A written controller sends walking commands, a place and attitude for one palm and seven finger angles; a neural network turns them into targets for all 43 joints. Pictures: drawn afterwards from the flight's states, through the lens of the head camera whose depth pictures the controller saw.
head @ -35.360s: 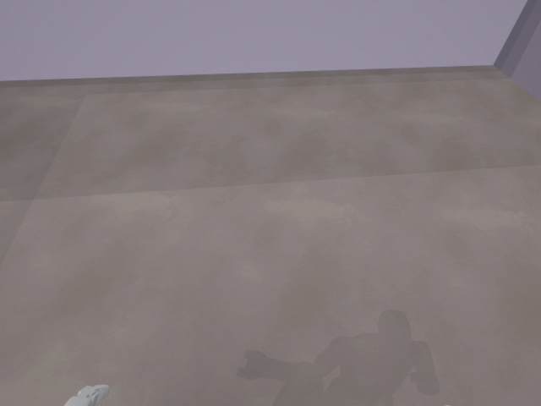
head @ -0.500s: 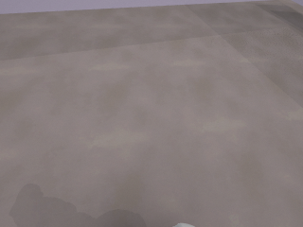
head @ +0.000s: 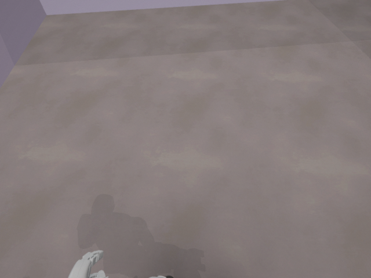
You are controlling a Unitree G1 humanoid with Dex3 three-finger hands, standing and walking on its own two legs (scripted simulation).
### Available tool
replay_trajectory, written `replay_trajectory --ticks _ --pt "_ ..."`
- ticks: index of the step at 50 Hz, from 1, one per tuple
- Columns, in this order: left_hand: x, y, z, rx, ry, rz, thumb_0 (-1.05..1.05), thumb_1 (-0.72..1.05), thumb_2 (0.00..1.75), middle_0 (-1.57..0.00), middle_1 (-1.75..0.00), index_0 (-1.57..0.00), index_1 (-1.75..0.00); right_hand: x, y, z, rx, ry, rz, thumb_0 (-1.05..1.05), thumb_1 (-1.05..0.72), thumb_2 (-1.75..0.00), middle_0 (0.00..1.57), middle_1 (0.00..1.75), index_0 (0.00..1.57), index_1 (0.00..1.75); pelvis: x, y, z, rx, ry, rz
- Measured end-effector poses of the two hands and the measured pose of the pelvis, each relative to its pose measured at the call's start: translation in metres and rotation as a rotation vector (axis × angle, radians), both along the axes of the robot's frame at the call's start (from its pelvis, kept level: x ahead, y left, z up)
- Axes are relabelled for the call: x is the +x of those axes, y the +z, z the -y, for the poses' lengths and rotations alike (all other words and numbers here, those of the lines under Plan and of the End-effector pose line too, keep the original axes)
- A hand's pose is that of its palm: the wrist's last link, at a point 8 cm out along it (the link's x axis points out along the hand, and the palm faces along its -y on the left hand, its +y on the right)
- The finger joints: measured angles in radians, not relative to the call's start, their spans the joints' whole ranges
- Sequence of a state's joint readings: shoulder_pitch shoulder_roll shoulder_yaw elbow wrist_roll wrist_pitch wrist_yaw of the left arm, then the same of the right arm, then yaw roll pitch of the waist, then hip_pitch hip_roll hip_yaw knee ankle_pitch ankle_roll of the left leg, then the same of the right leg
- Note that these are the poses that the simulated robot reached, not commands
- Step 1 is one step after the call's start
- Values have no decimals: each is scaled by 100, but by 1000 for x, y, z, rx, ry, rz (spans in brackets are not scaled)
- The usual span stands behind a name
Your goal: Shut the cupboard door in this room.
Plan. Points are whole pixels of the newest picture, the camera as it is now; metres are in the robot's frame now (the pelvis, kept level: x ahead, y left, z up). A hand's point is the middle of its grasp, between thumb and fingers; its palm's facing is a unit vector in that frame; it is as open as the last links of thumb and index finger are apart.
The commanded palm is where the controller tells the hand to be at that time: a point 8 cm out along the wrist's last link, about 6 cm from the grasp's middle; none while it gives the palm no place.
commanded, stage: turn to face it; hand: left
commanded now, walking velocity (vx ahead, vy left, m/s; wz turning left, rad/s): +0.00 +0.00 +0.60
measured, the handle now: out of the picture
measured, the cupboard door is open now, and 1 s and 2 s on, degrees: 81 81 81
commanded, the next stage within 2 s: none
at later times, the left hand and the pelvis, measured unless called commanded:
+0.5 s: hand out of the picture -0.09 +0.16 -0.15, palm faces +0.38 -0.87 -0.30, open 7.3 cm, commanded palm none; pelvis -0.02 -0.04 +0.01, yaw +20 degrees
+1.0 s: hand out of the picture -0.02 +0.21 -0.14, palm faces +0.58 -0.76 -0.30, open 7.3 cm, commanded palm none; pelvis +0.00 -0.04 +0.00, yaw +38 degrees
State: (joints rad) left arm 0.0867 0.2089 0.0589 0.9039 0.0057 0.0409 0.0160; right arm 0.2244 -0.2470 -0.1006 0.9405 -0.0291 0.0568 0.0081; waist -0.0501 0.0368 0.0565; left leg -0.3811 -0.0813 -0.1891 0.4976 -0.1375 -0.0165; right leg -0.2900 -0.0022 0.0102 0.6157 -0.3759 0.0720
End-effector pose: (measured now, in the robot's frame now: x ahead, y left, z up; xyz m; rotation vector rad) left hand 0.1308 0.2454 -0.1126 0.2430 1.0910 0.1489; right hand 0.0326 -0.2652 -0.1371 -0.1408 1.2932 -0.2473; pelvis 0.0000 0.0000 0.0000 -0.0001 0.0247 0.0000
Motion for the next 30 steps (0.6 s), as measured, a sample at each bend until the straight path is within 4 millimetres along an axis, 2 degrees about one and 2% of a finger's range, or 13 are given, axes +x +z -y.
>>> replay_trajectory --ticks 2,8,12,16,19,22,27,30 --pt "-15 3 11 16 24 15 0 91 90 -20 -30 -20 -30 8 -7 15 8 24 10 1 -90 -90 20 30 20 30 -5 -3 12 8 26 8" --pt "-75 19 31 36 134 -52 0 90 90 -21 -30 -21 -30 36 -1 39 32 123 27 1 -90 -90 20 30 20 30 -9 11 35 54 113 23" --pt "-108 21 40 35 211 -89 0 90 90 -21 -30 -21 -30 48 -2 44 42 195 -1 1 -91 -90 20 30 20 30 -10 14 45 69 179 17" --pt "-144 18 47 25 300 -127 0 90 90 -21 -30 -21 -30 64 -4 38 45 279 -45 1 -91 -90 20 30 20 30 -10 14 49 72 243 10" --pt "-174 14 50 15 366 -171 0 90 90 -21 -30 -21 -30 83 -5 25 47 348 -48 1 -91 -90 20 30 20 30 -11 13 48 71 285 5" --pt "-208 10 50 0 429 -224 0 90 90 -21 -30 -21 -30 109 -4 4 51 420 -17 1 -91 -90 20 30 19 30 -14 11 43 66 322 1" --pt "-260 -5 42 -34 534 -300 0 90 90 -21 -30 -21 -30 154 6 -47 49 548 88 1 -91 -90 20 30 19 30 -20 5 29 44 383 -1" --pt "-285 -24 31 -58 591 -321 0 90 90 -21 -30 -21 -30 176 10 -77 37 618 171 1 -91 -90 20 30 20 30 -24 -7 16 25 426 1"
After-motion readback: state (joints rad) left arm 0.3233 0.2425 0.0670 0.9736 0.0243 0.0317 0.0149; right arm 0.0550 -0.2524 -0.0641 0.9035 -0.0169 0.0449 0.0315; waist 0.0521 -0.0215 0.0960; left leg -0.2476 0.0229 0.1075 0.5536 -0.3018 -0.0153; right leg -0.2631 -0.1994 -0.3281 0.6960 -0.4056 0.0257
